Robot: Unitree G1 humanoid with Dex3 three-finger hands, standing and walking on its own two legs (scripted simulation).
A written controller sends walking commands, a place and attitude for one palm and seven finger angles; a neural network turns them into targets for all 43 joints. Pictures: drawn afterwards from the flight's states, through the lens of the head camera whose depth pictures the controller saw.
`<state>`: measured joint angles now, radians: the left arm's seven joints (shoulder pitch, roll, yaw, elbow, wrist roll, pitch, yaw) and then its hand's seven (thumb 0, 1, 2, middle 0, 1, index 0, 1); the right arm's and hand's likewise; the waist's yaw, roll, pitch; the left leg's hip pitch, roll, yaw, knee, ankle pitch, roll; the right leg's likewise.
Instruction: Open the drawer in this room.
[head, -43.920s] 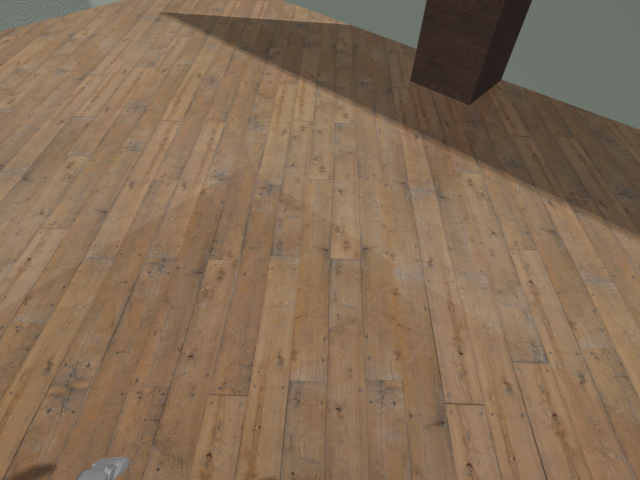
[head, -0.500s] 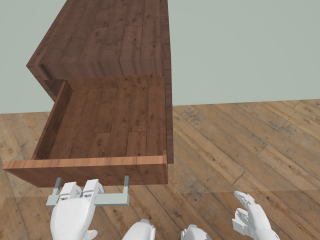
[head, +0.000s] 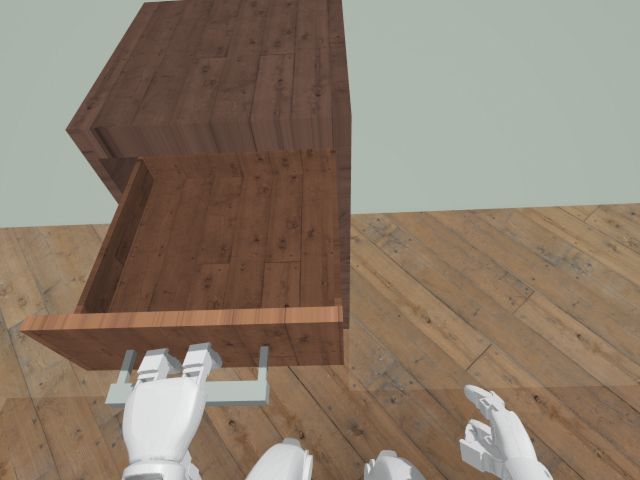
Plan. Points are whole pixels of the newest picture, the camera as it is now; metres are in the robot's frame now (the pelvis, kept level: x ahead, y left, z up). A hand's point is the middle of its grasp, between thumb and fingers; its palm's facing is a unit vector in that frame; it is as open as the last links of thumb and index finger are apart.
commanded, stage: lift the hand off the handle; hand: left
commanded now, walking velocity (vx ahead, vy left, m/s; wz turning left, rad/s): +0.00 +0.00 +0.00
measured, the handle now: (193, 375) +0.25 +0.19 -0.03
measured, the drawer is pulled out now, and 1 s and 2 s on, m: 0.30 0.30 0.30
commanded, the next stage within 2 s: none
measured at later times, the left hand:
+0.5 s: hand (178, 410) +0.21 +0.19 -0.01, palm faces -0.03 -0.15 -0.99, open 13.8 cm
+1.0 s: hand (174, 402) +0.21 +0.18 +0.03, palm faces +0.00 -0.16 -0.99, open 13.8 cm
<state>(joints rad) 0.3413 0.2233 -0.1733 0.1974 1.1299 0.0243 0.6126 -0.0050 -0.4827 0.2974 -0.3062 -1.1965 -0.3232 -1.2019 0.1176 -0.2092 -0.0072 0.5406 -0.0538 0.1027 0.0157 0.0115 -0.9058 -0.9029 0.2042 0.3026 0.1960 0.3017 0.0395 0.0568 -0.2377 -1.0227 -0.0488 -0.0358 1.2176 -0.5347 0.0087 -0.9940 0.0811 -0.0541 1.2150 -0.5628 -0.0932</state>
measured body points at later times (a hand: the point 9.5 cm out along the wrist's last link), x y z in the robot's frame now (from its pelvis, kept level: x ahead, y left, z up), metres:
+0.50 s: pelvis +0.01 +0.01 +0.02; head +0.06 -0.02 +0.47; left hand +0.20 +0.20 +0.04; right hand +0.22 -0.21 -0.08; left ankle +0.03 +0.12 -0.63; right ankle +0.01 -0.07 -0.63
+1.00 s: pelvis +0.02 +0.00 +0.04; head +0.05 -0.03 +0.49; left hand +0.20 +0.19 +0.08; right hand +0.22 -0.21 -0.05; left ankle +0.03 +0.12 -0.63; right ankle +0.01 -0.07 -0.63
